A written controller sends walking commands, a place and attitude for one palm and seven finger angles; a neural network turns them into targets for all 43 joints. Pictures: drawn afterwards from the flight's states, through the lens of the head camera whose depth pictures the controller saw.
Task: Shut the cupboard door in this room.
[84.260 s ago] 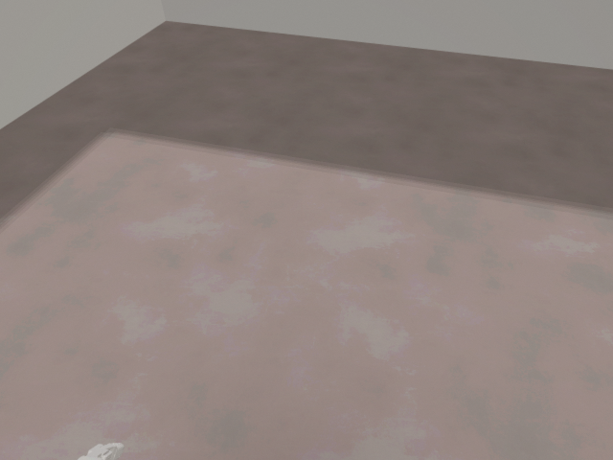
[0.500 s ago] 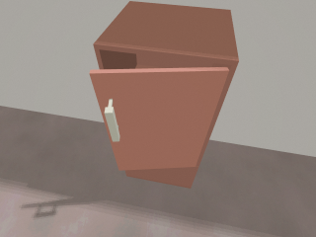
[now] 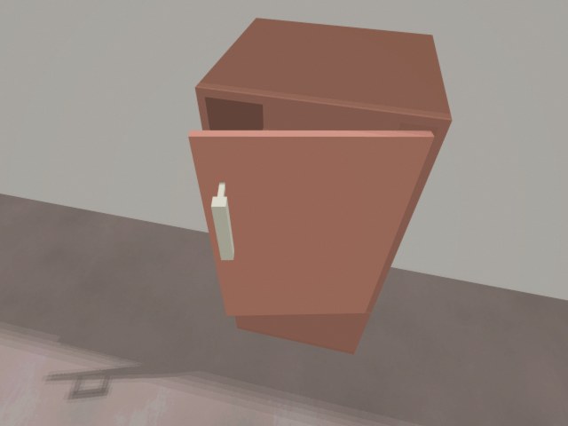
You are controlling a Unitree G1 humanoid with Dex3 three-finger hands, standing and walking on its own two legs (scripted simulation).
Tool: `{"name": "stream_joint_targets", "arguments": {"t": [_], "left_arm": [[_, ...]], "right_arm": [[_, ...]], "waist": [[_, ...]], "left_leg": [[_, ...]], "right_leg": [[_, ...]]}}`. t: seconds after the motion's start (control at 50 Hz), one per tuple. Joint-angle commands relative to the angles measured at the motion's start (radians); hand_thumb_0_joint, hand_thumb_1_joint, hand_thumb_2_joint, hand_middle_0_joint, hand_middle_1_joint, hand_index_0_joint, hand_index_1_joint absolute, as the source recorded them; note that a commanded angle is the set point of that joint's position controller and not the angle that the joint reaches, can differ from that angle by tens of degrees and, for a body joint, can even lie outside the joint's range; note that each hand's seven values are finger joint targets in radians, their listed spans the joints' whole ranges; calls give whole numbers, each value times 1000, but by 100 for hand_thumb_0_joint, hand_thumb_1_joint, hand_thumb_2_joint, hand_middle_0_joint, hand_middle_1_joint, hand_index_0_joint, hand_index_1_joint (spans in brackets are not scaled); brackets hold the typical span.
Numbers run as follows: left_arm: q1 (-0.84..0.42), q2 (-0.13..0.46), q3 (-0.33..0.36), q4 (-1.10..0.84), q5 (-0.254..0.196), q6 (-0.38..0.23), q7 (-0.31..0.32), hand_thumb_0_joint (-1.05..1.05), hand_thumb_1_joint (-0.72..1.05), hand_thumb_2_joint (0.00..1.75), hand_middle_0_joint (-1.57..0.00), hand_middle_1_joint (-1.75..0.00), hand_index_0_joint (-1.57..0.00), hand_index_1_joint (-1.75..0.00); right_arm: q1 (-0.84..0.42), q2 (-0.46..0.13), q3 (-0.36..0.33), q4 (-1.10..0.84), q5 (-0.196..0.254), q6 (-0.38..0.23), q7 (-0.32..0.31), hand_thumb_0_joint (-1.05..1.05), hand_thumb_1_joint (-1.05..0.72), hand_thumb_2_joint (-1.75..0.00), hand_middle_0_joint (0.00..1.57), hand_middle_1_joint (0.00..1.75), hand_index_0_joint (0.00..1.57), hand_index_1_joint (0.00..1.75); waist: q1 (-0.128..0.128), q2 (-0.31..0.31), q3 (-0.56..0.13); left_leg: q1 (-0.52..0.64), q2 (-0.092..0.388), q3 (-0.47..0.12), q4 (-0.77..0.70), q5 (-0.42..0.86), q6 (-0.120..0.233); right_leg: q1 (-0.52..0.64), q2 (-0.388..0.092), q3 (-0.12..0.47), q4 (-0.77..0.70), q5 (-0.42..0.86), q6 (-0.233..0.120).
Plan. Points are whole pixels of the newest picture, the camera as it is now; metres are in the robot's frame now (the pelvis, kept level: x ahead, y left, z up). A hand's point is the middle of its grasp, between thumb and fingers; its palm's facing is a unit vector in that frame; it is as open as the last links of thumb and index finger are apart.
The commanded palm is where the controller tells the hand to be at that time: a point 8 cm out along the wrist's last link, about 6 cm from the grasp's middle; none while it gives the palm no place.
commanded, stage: look again from close up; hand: left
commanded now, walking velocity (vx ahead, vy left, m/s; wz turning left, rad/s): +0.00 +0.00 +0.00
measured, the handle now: (224, 222) +0.46 +0.14 +0.00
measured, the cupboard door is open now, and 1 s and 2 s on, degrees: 14 14 14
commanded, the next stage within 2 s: shuffle to correct the standing spot in 0.28 s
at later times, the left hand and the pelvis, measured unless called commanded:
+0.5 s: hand out of the picture -0.06 +0.23 -0.17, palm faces -0.01 -0.98 -0.21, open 7.4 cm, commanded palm none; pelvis -0.04 +0.04 +0.01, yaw -1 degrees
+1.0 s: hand out of the picture -0.04 +0.16 -0.17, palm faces +0.07 -0.99 -0.13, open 7.3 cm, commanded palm none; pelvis -0.03 +0.00 +0.00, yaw +3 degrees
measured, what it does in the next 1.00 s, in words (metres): lifts its right foot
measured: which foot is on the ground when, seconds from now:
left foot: down 0.00-1.00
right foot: down 0.00-0.84, up 0.86-1.00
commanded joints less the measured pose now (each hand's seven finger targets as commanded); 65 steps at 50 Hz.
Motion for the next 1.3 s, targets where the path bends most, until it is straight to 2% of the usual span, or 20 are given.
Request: {"name": "stream_joint_targets", "arguments": {"t": [0.0, 0.36, 0.52, 0.6, 0.68, 0.72, 0.76, 0.78, 0.8, 0.82, 0.84, 0.86, 0.96, 1.08, 1.1, 1.12, 1.14, 1.16, 1.22, 1.28], "left_arm": [[60, 118, 21, -58, 0, -10, 3, 0, 90, 90, -20, -30, -20, -30], [69, 115, 8, -71, 7, 10, -12, 0, 90, 90, -20, -30, -20, -30], [164, 76, 16, -26, 20, 44, -32, 0, 90, 90, -20, -30, -20, -30], [227, 70, 31, -14, 13, 53, -37, 0, 90, 90, -20, -30, -20, -30], [163, 133, 48, -38, 11, 39, -17, 0, 90, 90, -20, -30, -20, -30], [56, 108, 44, -77, 9, 30, -13, 0, 90, 90, -20, -30, -20, -30], [37, 106, 39, -74, 13, 30, -20, 0, 90, 90, -20, -30, -20, -30], [67, 93, 33, -58, 7, 32, -23, 0, 90, 90, -20, -30, -20, -30], [101, 67, 27, -49, 3, 34, -28, 0, 90, 90, -20, -30, -20, -30], [138, 35, 22, -60, 6, 33, -37, 0, 90, 90, -20, -30, -20, -30], [93, 55, 26, -82, 18, 36, -41, 0, 90, 90, -20, -30, -20, -30], [67, 65, 35, -91, 22, 36, -50, 0, 90, 90, -20, -30, -20, -30], [31, 32, 43, -92, 10, 39, -63, 0, 90, 90, -20, -30, -20, -30], [126, 41, 52, -58, 6, 35, -65, 0, 90, 90, -20, -30, -20, -30], [165, 82, 61, -51, 11, 29, -58, 0, 90, 90, -20, -30, -20, -30], [166, 157, 72, -57, 16, 22, -43, 0, 90, 90, -20, -30, -20, -30], [177, 180, 77, -68, 9, 24, -39, 0, 90, 90, -20, -30, -20, -30], [120, 167, 77, -86, 12, 24, -34, 0, 90, 90, -20, -30, -20, -30], [-9, 121, 67, -113, 14, 18, -25, 0, 90, 90, -20, -30, -20, -30], [7, 110, 57, -108, 16, 11, -22, 0, 90, 90, -20, -30, -20, -30]], "right_arm": [[31, -99, -19, -57, 2, -12, 2, 0, -90, -90, 20, 30, 20, 30], [-12, -146, -21, -81, 5, -3, 24, 0, -90, -90, 20, 30, 20, 30], [10, -190, -47, -50, -4, 22, 6, 0, -90, -90, 20, 30, 20, 30], [18, -165, -51, -36, -7, 34, -1, 0, -90, -90, 20, 30, 20, 30], [53, -53, -34, -45, -6, 38, 3, 0, -90, -90, 20, 30, 20, 30], [98, -40, -37, -36, -4, 32, 4, 0, -90, -90, 20, 30, 20, 30], [145, -16, -28, -14, -2, 19, 11, 0, -90, -90, 20, 30, 20, 30], [178, -18, -22, -1, -5, 7, 11, 0, -90, -90, 20, 30, 20, 30], [217, -64, -26, 11, -9, -5, 4, 0, -90, -90, 20, 30, 20, 30], [267, -146, -49, 10, -16, -10, -8, 0, -90, -90, 20, 30, 20, 30], [268, -190, -59, 3, -19, -6, -19, 0, -90, -90, 20, 30, 20, 30], [220, -193, -58, -16, -20, -6, -18, 0, -90, -90, 20, 30, 20, 30], [112, -150, -49, -36, -18, -23, -19, 0, -90, -90, 20, 30, 20, 30], [84, -149, -66, -28, -18, 6, -11, 0, -90, -90, 20, 30, 20, 30], [89, -111, -60, -35, -13, 10, -9, 0, -90, -90, 20, 30, 20, 30], [94, -27, -42, -59, -7, 12, -3, 0, -90, -90, 20, 30, 20, 30], [32, -38, -39, -85, -7, 19, -1, 0, -90, -90, 20, 30, 20, 30], [34, -50, -45, -88, -7, 20, 1, 0, -90, -90, 20, 30, 20, 30], [58, -54, -47, -62, -9, 23, 10, 0, -90, -90, 20, 30, 20, 30], [37, -12, -26, -67, -7, 15, 12, 0, -90, -90, 20, 30, 20, 30]], "waist": [[2, 15, 58], [10, 18, 64], [17, 74, 89], [30, 79, 84], [4, -289, 126], [-47, -183, 107], [-64, -103, 100], [-59, -43, 77], [-59, 106, 81], [-60, 293, 69], [-68, 234, 116], [-47, 118, 122], [-6, 67, 93], [30, 38, 65], [51, -100, 61], [45, -315, 76], [77, -298, 64], [47, -232, 72], [-13, -151, 63], [-3, -103, 55]], "left_leg": [[42, 73, -77, -66, 371, 52], [-29, 100, -163, -318, -135, 62], [-96, 189, -292, -437, -377, 109], [-162, 133, -211, -384, -315, 70], [-165, -34, 45, 143, -94, 28], [-108, -5, 42, 286, -126, 40], [-38, 7, 75, 73, -79, 36], [45, 8, 64, -66, -14, 33], [105, 102, -110, -187, -25, 66], [188, 298, -416, -344, -110, 130], [137, 393, -511, -410, -115, 202], [44, 386, -458, -422, -181, 220], [-52, 299, -238, -386, -22, 184], [-194, 185, -94, -182, -181, 87], [-257, 99, -8, -13, -219, 56], [-371, -10, 107, 197, -278, 16], [-355, 1, 52, 391, -344, 28], [-358, 25, 23, 497, -296, 35], [-274, 55, 35, 499, -205, 24], [-170, 31, 58, 266, -162, 8]], "right_leg": [[-105, -83, 73, -70, 358, -26], [-96, -68, 32, -105, 91, 8], [-112, -22, -52, 26, -23, 3], [1, -20, -49, -128, 11, -16], [-183, -257, 232, -402, -311, -147], [-250, -260, 171, -367, -153, -175], [-216, -201, 45, -219, -21, -142], [-226, -165, 11, -114, -7, -112], [-298, -92, -33, 46, -21, -65], [-445, -24, -99, 223, -114, -5], [-491, -44, -29, 383, -158, -5], [-461, -85, 23, 441, -103, -9], [-342, -112, 25, 343, 6, 20], [4, -25, -87, -59, 128, 26], [51, -96, 10, -168, 57, 2], [59, -269, 261, -289, -39, -84], [-22, -341, 351, -359, -109, -165], [-74, -319, 328, -369, -178, -198], [-121, -250, 154, -290, 87, -197], [-123, -238, 117, -229, 327, -199]]}}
